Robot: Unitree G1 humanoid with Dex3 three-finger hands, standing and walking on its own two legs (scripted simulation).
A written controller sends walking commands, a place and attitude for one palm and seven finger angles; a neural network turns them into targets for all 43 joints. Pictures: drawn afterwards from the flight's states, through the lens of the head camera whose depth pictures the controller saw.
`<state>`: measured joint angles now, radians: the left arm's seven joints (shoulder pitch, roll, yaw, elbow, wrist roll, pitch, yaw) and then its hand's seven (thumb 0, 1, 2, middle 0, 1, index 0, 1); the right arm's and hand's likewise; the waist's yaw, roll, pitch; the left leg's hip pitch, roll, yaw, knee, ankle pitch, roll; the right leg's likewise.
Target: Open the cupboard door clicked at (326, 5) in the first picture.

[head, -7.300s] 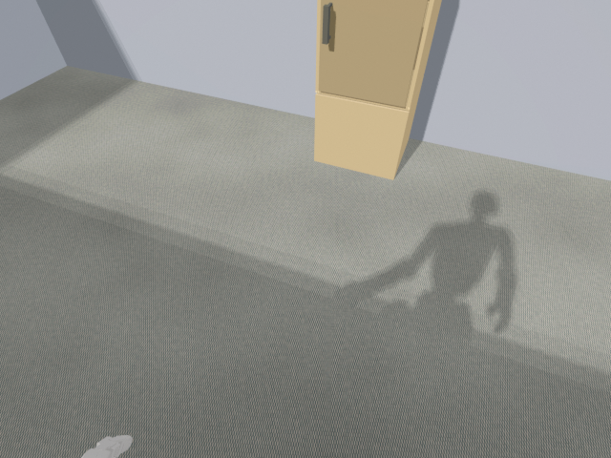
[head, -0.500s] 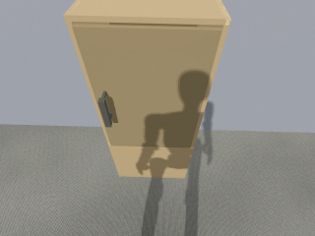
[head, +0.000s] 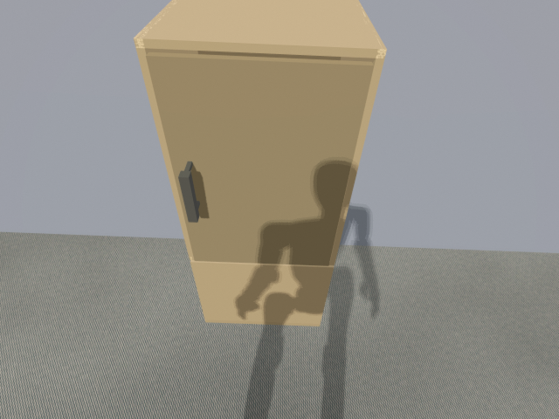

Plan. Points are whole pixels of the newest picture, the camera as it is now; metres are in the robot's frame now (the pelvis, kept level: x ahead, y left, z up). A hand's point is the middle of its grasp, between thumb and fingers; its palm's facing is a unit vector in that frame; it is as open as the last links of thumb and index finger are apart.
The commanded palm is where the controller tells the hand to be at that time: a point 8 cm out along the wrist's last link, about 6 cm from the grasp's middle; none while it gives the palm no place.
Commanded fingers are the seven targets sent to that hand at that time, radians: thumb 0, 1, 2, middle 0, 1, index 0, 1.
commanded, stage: look again from close up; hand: left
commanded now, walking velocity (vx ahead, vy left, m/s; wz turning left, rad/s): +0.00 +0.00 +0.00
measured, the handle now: (191, 192) +0.60 +0.23 -0.04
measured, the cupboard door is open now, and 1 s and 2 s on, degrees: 0 0 0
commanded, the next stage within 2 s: shuffle to correct the standing spot in 0.14 s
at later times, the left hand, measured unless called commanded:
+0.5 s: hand out of the picture -0.10 +0.18 -0.17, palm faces +0.10 -0.98 -0.15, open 7.4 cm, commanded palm none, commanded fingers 0.00 0.90 0.90 -0.20 -0.30 -0.20 -0.30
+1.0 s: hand out of the picture +0.11 +0.23 -0.15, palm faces +0.00 -0.98 -0.22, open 7.3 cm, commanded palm none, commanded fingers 0.00 0.90 0.90 -0.20 -0.30 -0.20 -0.30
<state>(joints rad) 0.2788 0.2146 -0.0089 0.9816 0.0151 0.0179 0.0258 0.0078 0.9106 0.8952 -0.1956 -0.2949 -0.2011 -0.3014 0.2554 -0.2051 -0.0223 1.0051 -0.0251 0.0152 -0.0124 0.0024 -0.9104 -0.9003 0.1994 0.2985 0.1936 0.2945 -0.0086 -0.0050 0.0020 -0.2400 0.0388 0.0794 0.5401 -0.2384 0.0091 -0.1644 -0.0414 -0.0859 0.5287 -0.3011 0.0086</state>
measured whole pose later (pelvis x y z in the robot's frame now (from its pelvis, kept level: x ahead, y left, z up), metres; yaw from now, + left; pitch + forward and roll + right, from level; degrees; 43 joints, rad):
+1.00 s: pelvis +0.03 +0.04 +0.01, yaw -1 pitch +0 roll +1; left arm 0.22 0.17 0.06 0.99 0.02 0.00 0.00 0.02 0.94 0.90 -0.19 -0.29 -0.20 -0.30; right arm 0.41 -0.09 -0.03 1.10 -0.04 -0.04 -0.03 0.00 -0.91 -0.90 0.20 0.30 0.20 0.29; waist -0.05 0.02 0.02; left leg -0.11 0.01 0.12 0.38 -0.27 0.03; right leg -0.38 -0.07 -0.09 0.61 -0.26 0.00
